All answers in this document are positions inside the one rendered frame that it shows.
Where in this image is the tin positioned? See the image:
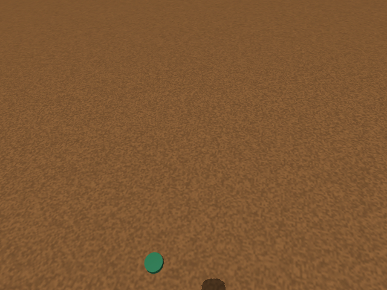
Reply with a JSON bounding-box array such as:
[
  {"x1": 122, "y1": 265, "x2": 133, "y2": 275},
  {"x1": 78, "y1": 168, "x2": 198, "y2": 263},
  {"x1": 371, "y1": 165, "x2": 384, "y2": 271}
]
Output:
[{"x1": 145, "y1": 252, "x2": 164, "y2": 274}]

